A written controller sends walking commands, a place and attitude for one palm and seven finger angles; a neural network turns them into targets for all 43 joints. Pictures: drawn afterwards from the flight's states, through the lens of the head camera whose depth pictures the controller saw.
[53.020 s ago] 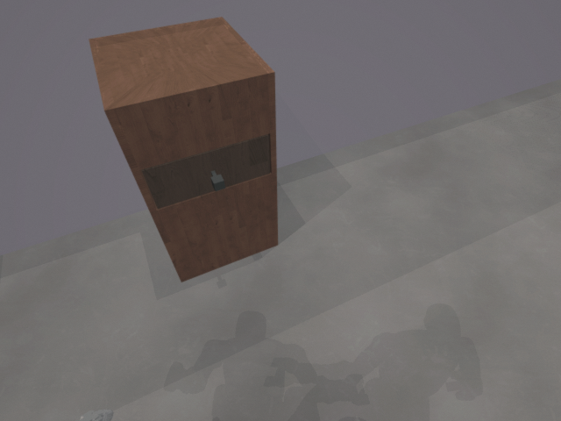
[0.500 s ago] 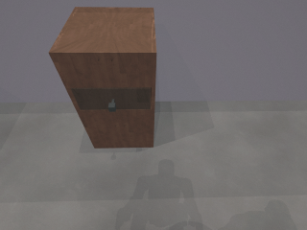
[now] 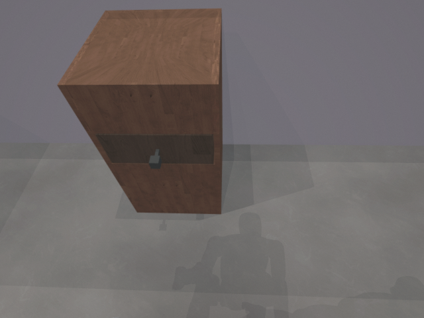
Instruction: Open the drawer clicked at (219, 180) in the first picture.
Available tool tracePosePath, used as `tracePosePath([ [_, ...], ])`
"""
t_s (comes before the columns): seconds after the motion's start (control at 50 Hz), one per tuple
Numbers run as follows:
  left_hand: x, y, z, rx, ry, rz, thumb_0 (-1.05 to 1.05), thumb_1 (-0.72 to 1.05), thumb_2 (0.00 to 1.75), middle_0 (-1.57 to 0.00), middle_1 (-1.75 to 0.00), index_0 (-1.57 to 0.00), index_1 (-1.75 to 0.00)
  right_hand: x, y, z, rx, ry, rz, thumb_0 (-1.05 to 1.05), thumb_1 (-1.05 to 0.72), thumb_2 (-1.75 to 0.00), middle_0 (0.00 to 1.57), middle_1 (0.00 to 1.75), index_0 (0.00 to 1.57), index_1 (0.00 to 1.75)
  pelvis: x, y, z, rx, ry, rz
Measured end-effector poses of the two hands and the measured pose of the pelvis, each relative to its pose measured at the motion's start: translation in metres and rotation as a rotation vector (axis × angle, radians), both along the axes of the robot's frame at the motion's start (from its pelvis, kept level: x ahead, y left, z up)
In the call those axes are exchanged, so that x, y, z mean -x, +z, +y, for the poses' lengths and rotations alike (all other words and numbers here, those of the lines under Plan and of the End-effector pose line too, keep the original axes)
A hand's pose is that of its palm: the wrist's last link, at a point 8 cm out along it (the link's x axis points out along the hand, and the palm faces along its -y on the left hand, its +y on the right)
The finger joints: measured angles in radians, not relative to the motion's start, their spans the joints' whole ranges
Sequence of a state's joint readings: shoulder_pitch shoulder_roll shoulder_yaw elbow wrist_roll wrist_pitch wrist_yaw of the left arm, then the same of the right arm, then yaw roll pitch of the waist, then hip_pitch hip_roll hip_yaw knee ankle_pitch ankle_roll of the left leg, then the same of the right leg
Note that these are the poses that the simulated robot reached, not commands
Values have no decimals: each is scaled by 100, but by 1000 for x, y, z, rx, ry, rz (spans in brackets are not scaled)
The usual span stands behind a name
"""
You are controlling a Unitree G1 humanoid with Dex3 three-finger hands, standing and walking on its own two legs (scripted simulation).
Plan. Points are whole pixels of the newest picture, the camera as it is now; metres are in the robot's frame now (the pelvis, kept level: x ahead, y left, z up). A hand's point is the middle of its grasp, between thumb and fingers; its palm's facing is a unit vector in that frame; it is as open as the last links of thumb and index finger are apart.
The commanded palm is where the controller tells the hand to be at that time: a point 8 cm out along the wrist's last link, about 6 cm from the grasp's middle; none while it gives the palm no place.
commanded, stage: come to a stop and stand still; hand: left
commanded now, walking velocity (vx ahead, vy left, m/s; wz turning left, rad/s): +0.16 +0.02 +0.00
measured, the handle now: (156, 158) +0.62 +0.22 -0.23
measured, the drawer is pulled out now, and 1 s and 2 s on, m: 0.00 0.00 0.00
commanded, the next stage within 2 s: look again from close up in 1.42 s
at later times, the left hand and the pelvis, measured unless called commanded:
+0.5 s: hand out of the picture +0.11 +0.16 -0.15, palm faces +0.09 -0.95 -0.30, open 7.3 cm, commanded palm none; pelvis +0.09 -0.04 +0.01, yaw +1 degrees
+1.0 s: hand out of the picture +0.12 +0.20 -0.16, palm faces +0.05 -0.96 -0.27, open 7.4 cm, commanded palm none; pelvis +0.09 +0.00 +0.01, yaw -1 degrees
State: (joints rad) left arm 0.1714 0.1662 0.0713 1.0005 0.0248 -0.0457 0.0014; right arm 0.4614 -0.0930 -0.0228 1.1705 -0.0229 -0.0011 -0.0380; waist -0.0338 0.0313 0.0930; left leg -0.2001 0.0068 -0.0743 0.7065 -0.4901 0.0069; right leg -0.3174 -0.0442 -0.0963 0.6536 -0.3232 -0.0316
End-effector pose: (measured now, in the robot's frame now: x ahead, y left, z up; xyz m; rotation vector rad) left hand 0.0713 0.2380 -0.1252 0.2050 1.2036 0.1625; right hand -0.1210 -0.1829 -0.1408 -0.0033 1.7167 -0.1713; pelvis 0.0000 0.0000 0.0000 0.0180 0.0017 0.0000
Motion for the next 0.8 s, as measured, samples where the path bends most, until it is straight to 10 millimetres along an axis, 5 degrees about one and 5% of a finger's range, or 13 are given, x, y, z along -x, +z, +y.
tracePosePath([
  [0.06,-6,2,-12,6,32,10,0,92,90,-20,-30,-20,-30,-41,-1,-24,23,31,-33,1,-91,-90,20,30,21,30,-17,4,-7,9,25,-8],
  [0.16,2,5,-20,13,83,114,-1,95,90,-20,-30,-20,-30,-146,7,-52,80,85,-221,1,-91,-90,19,30,20,30,-48,15,-13,1,27,7],
  [0.26,9,-8,-24,39,115,223,0,93,90,-20,-30,-20,-30,-246,5,-57,114,152,-401,0,-92,-90,19,30,20,30,-77,8,-8,8,3,0],
  [0.36,-4,-5,-27,22,128,248,0,92,90,-20,-30,-20,-30,-308,7,-58,107,183,-504,0,-92,-90,19,30,20,30,-88,9,-15,-16,-7,3],
  [0.52,-34,14,-32,-59,121,137,0,91,90,-20,-30,-20,-30,-336,-2,-84,67,196,-504,0,-91,-90,20,30,20,30,-93,9,-41,-32,25,-10],
  [0.66,-40,27,-41,-61,102,144,0,91,90,-20,-30,-20,-30,-324,10,-100,77,181,-454,0,-91,-90,19,30,20,30,-95,23,-46,-49,11,9],
  [0.8,-28,22,-36,-34,116,170,0,90,90,-20,-30,-20,-30,-307,15,-94,92,197,-410,0,-91,-90,19,30,20,30,-96,25,-39,-41,23,3],
])
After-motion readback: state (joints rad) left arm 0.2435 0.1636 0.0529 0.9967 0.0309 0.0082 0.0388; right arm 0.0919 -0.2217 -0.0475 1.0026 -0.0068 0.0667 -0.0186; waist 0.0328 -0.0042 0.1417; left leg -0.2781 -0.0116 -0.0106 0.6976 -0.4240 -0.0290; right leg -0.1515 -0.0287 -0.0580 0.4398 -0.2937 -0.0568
